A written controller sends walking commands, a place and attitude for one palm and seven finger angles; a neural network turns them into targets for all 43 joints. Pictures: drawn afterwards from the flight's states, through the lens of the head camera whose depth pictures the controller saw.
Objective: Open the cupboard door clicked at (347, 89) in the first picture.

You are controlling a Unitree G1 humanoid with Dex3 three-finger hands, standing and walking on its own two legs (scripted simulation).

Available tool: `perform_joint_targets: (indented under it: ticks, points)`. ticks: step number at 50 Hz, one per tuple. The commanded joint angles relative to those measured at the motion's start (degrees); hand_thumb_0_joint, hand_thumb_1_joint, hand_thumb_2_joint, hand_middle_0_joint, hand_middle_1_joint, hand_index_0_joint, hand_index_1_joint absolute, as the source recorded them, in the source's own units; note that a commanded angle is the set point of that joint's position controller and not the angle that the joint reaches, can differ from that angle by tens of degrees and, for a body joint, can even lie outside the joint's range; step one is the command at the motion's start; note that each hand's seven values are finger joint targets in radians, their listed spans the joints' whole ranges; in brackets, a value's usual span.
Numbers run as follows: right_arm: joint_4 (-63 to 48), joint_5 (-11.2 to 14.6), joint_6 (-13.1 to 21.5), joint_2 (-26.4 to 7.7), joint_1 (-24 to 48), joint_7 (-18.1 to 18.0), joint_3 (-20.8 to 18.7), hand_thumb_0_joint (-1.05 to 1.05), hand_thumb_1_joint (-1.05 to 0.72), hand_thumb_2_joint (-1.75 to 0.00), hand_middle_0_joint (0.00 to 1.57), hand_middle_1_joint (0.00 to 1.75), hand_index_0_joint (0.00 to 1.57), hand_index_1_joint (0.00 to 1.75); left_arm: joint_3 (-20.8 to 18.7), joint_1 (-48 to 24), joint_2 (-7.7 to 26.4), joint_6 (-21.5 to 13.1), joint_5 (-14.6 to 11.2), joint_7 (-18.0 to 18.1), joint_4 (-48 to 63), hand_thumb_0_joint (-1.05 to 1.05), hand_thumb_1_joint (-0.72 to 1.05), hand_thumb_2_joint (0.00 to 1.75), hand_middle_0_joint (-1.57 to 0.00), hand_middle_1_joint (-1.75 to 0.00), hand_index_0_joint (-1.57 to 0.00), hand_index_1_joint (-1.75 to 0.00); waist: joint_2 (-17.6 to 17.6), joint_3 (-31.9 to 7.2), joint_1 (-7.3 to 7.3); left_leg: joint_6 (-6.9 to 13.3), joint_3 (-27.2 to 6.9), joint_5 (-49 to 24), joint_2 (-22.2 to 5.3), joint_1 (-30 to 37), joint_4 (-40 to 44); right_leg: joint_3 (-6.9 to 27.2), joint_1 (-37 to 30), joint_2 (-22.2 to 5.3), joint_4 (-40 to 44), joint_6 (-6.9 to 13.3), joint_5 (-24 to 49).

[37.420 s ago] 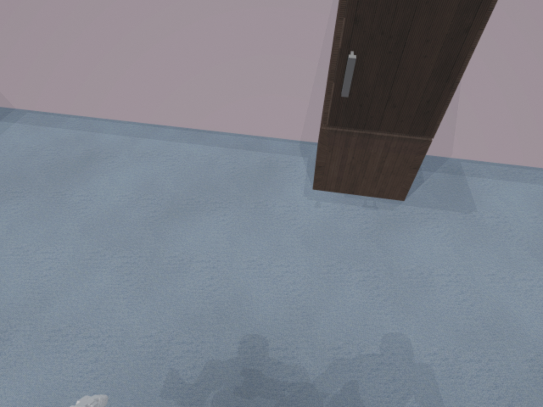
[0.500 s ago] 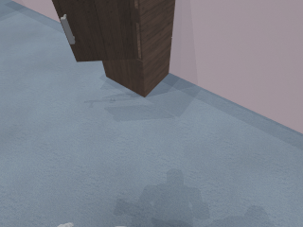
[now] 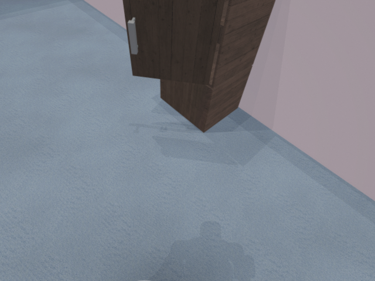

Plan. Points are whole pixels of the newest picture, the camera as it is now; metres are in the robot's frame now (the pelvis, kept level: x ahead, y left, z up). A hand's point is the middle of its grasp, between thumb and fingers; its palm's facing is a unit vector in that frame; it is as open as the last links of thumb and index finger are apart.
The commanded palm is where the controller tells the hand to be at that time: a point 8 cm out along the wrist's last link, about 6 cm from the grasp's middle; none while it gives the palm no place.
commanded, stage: take the last steps up to it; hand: left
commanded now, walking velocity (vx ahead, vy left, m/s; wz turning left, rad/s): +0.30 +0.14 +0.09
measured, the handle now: (134, 35) +1.10 +0.35 -0.09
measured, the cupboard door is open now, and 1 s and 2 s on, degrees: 40 40 40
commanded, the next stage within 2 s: come to a stop and stand still in 1.18 s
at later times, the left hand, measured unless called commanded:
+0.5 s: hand (130, 218) +0.27 +0.17 -0.14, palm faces +0.04 -0.98 -0.19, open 7.4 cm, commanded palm none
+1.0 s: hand (101, 185) +0.36 +0.28 -0.16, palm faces +0.08 -0.98 -0.19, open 7.4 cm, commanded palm none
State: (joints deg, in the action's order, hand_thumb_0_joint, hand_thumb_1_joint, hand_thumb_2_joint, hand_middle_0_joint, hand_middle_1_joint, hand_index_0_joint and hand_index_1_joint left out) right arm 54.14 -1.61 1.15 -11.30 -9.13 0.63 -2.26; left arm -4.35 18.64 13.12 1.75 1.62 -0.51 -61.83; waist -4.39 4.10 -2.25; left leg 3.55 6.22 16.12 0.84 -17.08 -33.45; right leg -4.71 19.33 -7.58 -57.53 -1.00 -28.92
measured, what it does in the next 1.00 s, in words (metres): walks ahead: right foot, then left foot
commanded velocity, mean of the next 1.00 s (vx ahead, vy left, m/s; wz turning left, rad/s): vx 0.29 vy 0.10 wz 0.00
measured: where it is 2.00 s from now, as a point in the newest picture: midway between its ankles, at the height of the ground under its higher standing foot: (169, 220)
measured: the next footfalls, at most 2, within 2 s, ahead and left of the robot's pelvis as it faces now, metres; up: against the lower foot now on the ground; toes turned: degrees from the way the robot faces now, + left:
right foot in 0.38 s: +0.22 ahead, -0.10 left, +0.00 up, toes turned -6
left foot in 0.78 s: +0.40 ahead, +0.19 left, +0.00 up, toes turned +9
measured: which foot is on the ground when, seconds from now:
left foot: down 0.00-0.38, up 0.40-0.76, down 0.78-1.00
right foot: up 0.00-0.36, down 0.38-0.78, up 0.80-1.00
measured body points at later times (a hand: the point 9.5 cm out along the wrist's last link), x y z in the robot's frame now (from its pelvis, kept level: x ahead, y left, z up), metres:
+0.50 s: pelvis +0.16 +0.00 +0.01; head +0.19 -0.01 +0.46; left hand +0.27 +0.22 -0.13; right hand +0.10 -0.23 -0.15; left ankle +0.09 +0.11 -0.65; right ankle +0.18 -0.10 -0.73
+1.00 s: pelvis +0.35 +0.09 +0.01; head +0.37 +0.10 +0.46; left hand +0.36 +0.33 -0.14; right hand +0.42 -0.14 -0.13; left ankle +0.36 +0.18 -0.73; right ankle +0.35 -0.02 -0.66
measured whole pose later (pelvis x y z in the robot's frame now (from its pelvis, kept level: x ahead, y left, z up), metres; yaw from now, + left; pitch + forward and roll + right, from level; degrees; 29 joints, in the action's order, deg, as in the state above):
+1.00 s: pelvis +0.35 +0.09 +0.01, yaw +0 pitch +1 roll +1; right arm 57.7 -1.6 3.9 -9.7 -12.4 -0.8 -2.3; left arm -3.6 14.2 10.7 -0.3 1.6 -0.9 -60.4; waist -1.9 2.7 -2.3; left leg 2.9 9.7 11.6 0.2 -12.4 -23.3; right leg -4.7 29.4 -6.2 -60.8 0.2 -18.8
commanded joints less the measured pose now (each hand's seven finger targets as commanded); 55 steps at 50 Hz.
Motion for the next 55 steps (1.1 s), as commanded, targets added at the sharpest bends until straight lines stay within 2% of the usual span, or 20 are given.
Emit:
perform_joint_targets:
  ticks: [1, 5, 14, 17, 18, 19, 20, 22, 25, 30, 34, 37, 38, 39, 40, 41, 44, 46, 49, 55]
  points:
    - [0.51, 0.00, 1.03, -7.99, -8.56, -1.91, -1.19, 0.00, -0.90, -0.90, 0.20, 0.30, 0.20, 0.30, -0.10, -6.80, 2.76, -2.82, 0.09, -0.69, 7.31, 0.00, 0.90, 0.90, -0.20, -0.30, -0.20, -0.30, 10.72, -0.69, 3.26, 7.40, -20.78, 3.87, -15.91, 8.66, 23.17, 2.74, 17.86, -0.95, -11.06, 0.44, 7.95]
    - [2.59, 0.40, 2.09, -7.12, -10.78, -1.81, -0.90, 0.00, -0.90, -0.90, 0.20, 0.30, 0.20, 0.30, 0.42, -6.82, 2.05, -2.57, -0.10, -0.60, 6.96, 0.00, 0.90, 0.90, -0.20, -0.30, -0.20, -0.30, 8.08, -2.70, 2.33, 8.38, -14.27, -10.45, -13.92, 12.60, 22.93, 1.49, 15.76, -0.05, -2.15, -0.29, 11.79]
    - [7.20, -0.11, 2.11, -5.79, -16.62, -1.52, -0.56, 0.00, -0.90, -0.90, 0.20, 0.30, 0.20, 0.30, 1.08, -16.19, 1.11, -3.13, -0.18, -0.50, 11.11, 0.00, 0.90, 0.90, -0.20, -0.30, -0.20, -0.30, 7.46, 2.14, 3.59, 8.41, -12.03, -15.84, -14.22, 11.54, 21.00, -0.83, 7.03, 3.00, 17.58, 0.60, 12.75]
    - [7.98, 0.41, 2.06, -5.08, -15.82, -1.73, -0.25, 0.00, -0.90, -0.90, 0.20, 0.30, 0.20, 0.30, 0.05, -6.13, 2.93, -3.89, -0.06, -0.36, 8.33, 0.00, 0.90, 0.90, -0.20, -0.30, -0.20, -0.30, 4.57, -2.14, -1.23, 4.19, -7.48, -18.75, -9.07, 5.71, 6.70, -1.19, -13.16, 4.69, 28.61, 2.05, 18.09]
    - [7.38, 1.11, 2.37, -4.23, -15.69, -1.40, -0.40, 0.00, -0.90, -0.90, 0.20, 0.30, 0.20, 0.30, -1.14, 2.96, 6.87, -4.69, 0.14, 0.02, 5.85, 0.00, 0.90, 0.90, -0.20, -0.30, -0.20, -0.30, -2.50, -7.81, -4.69, 1.30, -3.75, -12.60, -4.74, -4.07, -6.49, 9.56, -28.76, -3.88, 31.66, 5.53, 17.43]
    - [5.28, 1.33, 2.51, -3.11, -17.02, -1.20, -0.57, 0.00, -0.90, -0.90, 0.20, 0.30, 0.20, 0.30, -2.51, 9.77, 12.34, -4.65, -0.10, 0.65, 4.08, 0.00, 0.90, 0.90, -0.20, -0.30, -0.20, -0.30, -14.03, -12.03, -5.54, -1.97, -0.19, 14.67, 2.25, -17.45, -22.91, 30.40, -39.86, -20.22, 38.79, 12.50, 22.00]
    - [5.11, 0.75, 1.89, -5.51, -13.66, -1.35, -1.05, 0.00, -0.90, -0.90, 0.20, 0.30, 0.20, 0.30, -2.60, 9.01, 11.66, -4.61, -0.83, 1.11, 4.30, 0.00, 0.90, 0.90, -0.20, -0.30, -0.20, -0.30, -9.26, -9.53, -5.36, -2.27, -6.26, 17.65, -0.98, -19.62, -33.38, 34.42, -32.38, -22.77, 42.93, 14.92, 18.74]
    - [4.24, 0.36, 0.98, -2.96, -7.55, -0.97, -1.25, 0.00, -0.90, -0.90, 0.20, 0.30, 0.20, 0.30, -0.96, 0.72, 5.86, -4.69, -0.92, 1.61, 5.95, 0.00, 0.90, 0.90, -0.20, -0.30, -0.20, -0.30, -0.93, 0.14, -1.63, -3.03, -9.38, 7.32, -5.85, -20.69, -34.86, 23.42, -16.54, -17.91, 45.09, 12.37, 16.67]
    - [5.87, -0.03, -0.41, 0.06, -11.09, -0.07, -0.94, 0.00, -0.90, -0.90, 0.20, 0.30, 0.20, 0.30, -0.24, -1.93, 2.68, -5.76, -0.53, 1.48, 5.96, 0.00, 0.90, 0.90, -0.20, -0.30, -0.20, -0.30, -2.63, -1.58, 1.67, -4.91, -6.19, 1.31, -7.36, -14.05, -27.00, 9.89, -9.38, -12.40, 47.16, 9.12, 20.39]
    - [3.08, 0.03, -0.13, 1.62, -5.95, 1.27, -1.06, 0.00, -0.90, -0.90, 0.20, 0.30, 0.20, 0.30, -0.91, -0.06, 4.14, -6.58, -0.23, 0.82, 3.73, 0.00, 0.90, 0.90, -0.20, -0.30, -0.20, -0.30, -1.30, -0.96, 0.73, -6.20, -1.54, -4.33, -5.82, -11.16, -9.45, 4.94, -10.02, -9.81, 47.19, 8.64, 22.54]
    - [0.43, 0.21, 0.81, -0.32, -1.45, 1.78, -1.31, 0.00, -0.90, -0.90, 0.20, 0.30, 0.20, 0.30, -1.03, 0.23, 6.50, -5.98, 0.03, 0.61, 2.41, 0.00, 0.90, 0.90, -0.20, -0.30, -0.20, -0.30, -5.13, 0.19, 0.37, -5.23, -0.17, -3.96, -4.26, -6.28, -1.08, 4.76, -10.11, -10.47, 44.05, 7.32, 20.51]
    - [2.83, -0.04, 1.63, -4.57, -9.70, 1.01, -1.98, 0.00, -0.90, -0.90, 0.20, 0.30, 0.20, 0.30, -1.04, -1.00, 6.36, -5.01, -0.22, 0.47, 2.60, 0.00, 0.90, 0.90, -0.20, -0.30, -0.20, -0.30, 0.32, -2.28, 5.31, -4.03, 1.95, -3.98, -2.00, 11.85, 6.99, 0.31, -2.85, -6.21, 31.45, 4.61, 21.25]
    - [4.47, -0.65, 1.95, -9.92, -16.62, 0.24, -3.15, 0.00, -0.90, -0.90, 0.20, 0.30, 0.20, 0.30, -0.51, -0.13, 3.97, -4.72, -0.46, 0.19, 3.52, 0.00, 0.90, 0.90, -0.20, -0.30, -0.20, -0.30, 11.32, -6.56, 8.06, -0.46, -8.88, -2.07, -10.84, 21.88, 8.74, -4.11, 4.97, -0.99, 16.45, 2.39, 15.09]
    - [5.32, -0.92, 1.81, -14.84, -22.54, -0.67, -4.29, 0.00, -0.90, -0.90, 0.20, 0.30, 0.20, 0.30, 0.35, -1.40, 1.24, -4.85, -0.79, 0.03, 5.77, 0.00, 0.90, 0.90, -0.20, -0.30, -0.20, -0.30, 23.04, -9.73, 9.70, 5.34, -25.42, -2.32, -22.40, 26.64, 15.05, -5.51, 14.78, 5.12, -1.56, 0.61, -5.32]
    - [5.40, -0.87, 1.28, -14.62, -22.05, -1.08, -3.80, 0.00, -0.90, -0.90, 0.20, 0.30, 0.20, 0.30, 0.50, -4.84, 1.61, -4.98, -0.58, 0.40, 7.32, 0.00, 0.90, 0.90, -0.20, -0.30, -0.20, -0.30, 17.58, -8.30, 9.92, 8.34, -28.17, 2.98, -25.06, 21.61, 18.35, -0.07, 17.27, 4.18, -11.18, 2.31, -6.62]
    - [4.20, -0.63, 1.42, -12.46, -17.39, -1.43, -3.20, 0.00, -0.90, -0.90, 0.20, 0.30, 0.20, 0.30, 0.54, -6.88, 1.12, -4.76, -0.62, 0.45, 7.17, 0.00, 0.90, 0.90, -0.20, -0.30, -0.20, -0.30, 17.57, -6.38, 8.04, 8.40, -27.73, 6.03, -24.08, 16.93, 19.67, 2.37, 20.21, 1.93, -15.86, 2.49, -1.60]
    - [2.21, -0.20, 2.42, -7.03, -8.74, -1.83, -1.47, 0.00, -0.90, -0.90, 0.20, 0.30, 0.20, 0.30, 0.39, -3.05, 1.25, -3.87, -0.10, -0.48, 4.38, 0.00, 0.90, 0.90, -0.20, -0.30, -0.20, -0.30, 12.57, -3.43, 2.95, 4.97, -16.08, 1.44, -19.08, 7.69, 22.28, 3.48, 15.67, -0.82, -13.01, 1.76, 8.24]
    - [2.50, -0.02, 2.94, -6.43, -8.37, -1.87, -1.25, 0.00, -0.90, -0.90, 0.20, 0.30, 0.20, 0.30, 0.45, -1.63, 0.22, -3.20, -0.16, -0.51, 4.20, 0.00, 0.90, 0.90, -0.20, -0.30, -0.20, -0.30, 11.51, -4.27, 1.74, 5.56, -11.54, -4.67, -17.98, 7.62, 23.08, 2.66, 14.10, -0.63, -8.43, 1.18, 10.05]
    - [3.50, -0.16, 3.11, -5.56, -9.89, -1.76, -1.50, 0.00, -0.90, -0.90, 0.20, 0.30, 0.20, 0.30, 0.75, -5.02, -0.64, -3.10, -0.08, -0.51, 5.59, 0.00, 0.90, 0.90, -0.20, -0.30, -0.20, -0.30, 6.99, -2.45, 2.26, 6.89, -9.23, -9.27, -17.63, 8.11, 23.84, 1.41, 11.91, -0.29, 3.06, 0.80, 11.72]
    - [5.20, -0.16, 2.20, -6.32, -10.32, -1.47, -1.20, 0.00, -0.90, -0.90, 0.20, 0.30, 0.20, 0.30, 0.97, -8.00, -0.64, -3.40, 0.01, -0.55, 7.27, 0.00, 0.90, 0.90, -0.20, -0.30, -0.20, -0.30, 9.21, -1.48, 1.83, 5.84, -5.94, -10.83, -15.59, 7.26, 18.78, -1.70, 0.40, 3.38, 20.47, 1.09, 14.75]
